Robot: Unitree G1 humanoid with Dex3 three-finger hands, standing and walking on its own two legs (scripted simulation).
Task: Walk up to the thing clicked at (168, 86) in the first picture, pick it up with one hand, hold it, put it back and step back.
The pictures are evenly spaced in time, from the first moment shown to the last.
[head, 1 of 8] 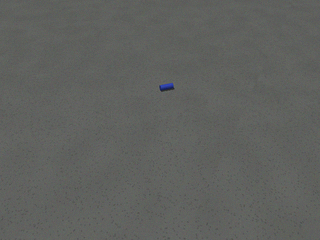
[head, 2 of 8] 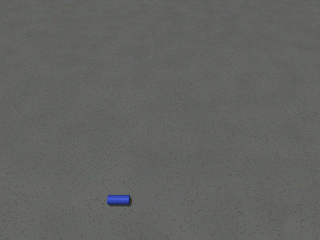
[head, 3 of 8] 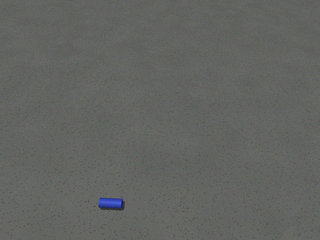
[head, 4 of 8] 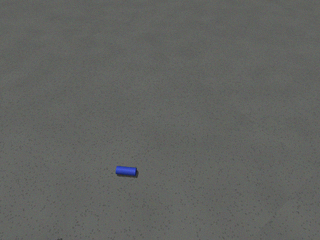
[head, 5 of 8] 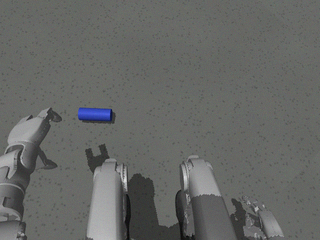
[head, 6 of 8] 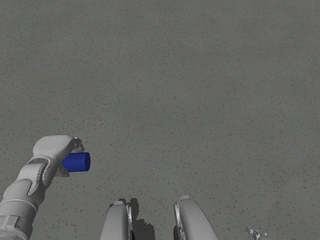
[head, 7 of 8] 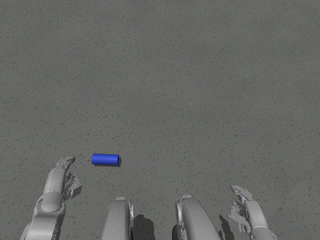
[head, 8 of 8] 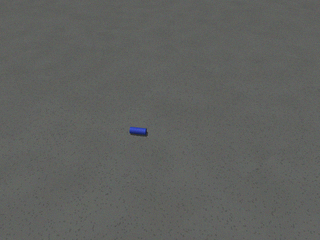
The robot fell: no
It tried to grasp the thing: yes
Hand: left
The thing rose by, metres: 0.67
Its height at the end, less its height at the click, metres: +0.00
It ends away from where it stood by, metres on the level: 0.01
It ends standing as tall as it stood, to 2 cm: yes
